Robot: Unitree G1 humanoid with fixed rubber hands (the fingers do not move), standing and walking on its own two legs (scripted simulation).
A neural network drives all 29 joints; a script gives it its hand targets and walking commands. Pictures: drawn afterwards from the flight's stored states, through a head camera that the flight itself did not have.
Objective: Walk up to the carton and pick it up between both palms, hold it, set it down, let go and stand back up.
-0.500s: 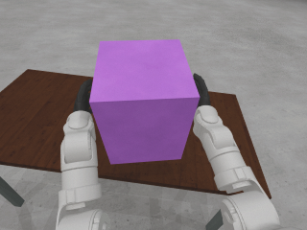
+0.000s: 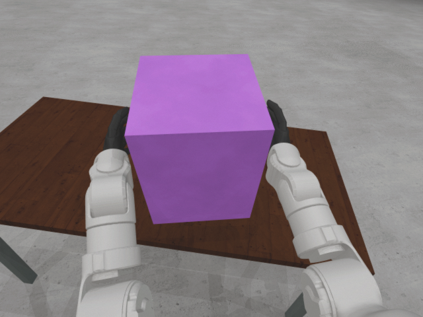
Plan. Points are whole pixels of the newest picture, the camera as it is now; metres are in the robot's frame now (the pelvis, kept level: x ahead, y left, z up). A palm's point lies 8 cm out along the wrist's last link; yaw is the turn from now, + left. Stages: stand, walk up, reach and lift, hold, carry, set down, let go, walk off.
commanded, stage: hold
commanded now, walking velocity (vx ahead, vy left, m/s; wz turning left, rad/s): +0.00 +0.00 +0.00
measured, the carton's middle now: (198, 142) +0.40 +0.00 +0.15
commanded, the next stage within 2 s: none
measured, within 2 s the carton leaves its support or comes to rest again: neither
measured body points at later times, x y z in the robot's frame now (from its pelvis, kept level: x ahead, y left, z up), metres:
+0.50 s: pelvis +0.00 +0.00 +0.00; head -0.03 +0.04 +0.45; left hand +0.38 +0.16 +0.16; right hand +0.38 -0.14 +0.18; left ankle +0.03 +0.13 -0.75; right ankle +0.02 -0.11 -0.75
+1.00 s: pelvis +0.00 +0.00 +0.00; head -0.03 +0.03 +0.45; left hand +0.37 +0.15 +0.16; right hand +0.38 -0.14 +0.17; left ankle +0.03 +0.13 -0.75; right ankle +0.02 -0.11 -0.75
